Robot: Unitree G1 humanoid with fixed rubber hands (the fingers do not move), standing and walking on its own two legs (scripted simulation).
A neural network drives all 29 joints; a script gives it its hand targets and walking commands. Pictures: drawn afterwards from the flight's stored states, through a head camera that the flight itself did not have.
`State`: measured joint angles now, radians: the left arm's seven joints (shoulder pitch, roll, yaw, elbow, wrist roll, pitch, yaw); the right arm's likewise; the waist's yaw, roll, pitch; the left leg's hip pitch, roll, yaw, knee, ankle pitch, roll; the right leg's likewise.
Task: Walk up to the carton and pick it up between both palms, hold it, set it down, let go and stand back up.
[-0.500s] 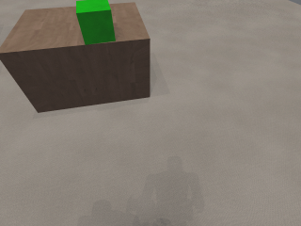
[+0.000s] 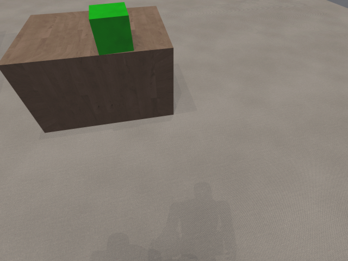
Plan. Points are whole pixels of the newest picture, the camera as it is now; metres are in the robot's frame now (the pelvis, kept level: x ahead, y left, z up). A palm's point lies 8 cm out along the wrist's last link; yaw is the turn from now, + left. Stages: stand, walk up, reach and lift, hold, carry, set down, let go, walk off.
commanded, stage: stand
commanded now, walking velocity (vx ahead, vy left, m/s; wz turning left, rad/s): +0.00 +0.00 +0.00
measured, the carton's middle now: (111, 28) +1.38 +0.36 -0.07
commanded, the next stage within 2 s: walk up in 0.98 s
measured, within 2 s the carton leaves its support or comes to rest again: neither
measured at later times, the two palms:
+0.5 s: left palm out of the picture -0.03 +0.19 -0.15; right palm out of the picture -0.03 -0.20 -0.15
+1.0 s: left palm out of the picture -0.03 +0.19 -0.15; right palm out of the picture -0.04 -0.20 -0.15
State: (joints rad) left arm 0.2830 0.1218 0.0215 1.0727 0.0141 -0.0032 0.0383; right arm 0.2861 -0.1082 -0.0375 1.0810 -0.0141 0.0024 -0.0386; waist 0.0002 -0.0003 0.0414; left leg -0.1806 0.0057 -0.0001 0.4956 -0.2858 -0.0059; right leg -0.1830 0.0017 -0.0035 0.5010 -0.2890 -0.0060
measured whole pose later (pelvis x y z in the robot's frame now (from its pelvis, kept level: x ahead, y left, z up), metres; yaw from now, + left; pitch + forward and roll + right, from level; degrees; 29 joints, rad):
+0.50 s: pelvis +0.00 +0.00 +0.00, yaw +0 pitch -3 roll +0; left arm 0.28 0.09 0.01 1.16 0.01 0.00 0.05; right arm 0.29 -0.08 -0.02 1.17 -0.01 0.00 -0.05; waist 0.00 0.00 0.06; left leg -0.15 0.01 0.00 0.46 -0.26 -0.01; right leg -0.15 0.01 0.00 0.46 -0.26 -0.01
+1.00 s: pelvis -0.01 -0.01 +0.00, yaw +0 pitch -2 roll +0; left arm 0.29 0.08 0.01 1.18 0.01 0.00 0.05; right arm 0.29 -0.08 -0.01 1.18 -0.01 0.00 -0.05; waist 0.00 0.00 0.06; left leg -0.16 0.02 -0.01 0.45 -0.25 -0.02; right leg -0.16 0.01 -0.01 0.45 -0.25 -0.01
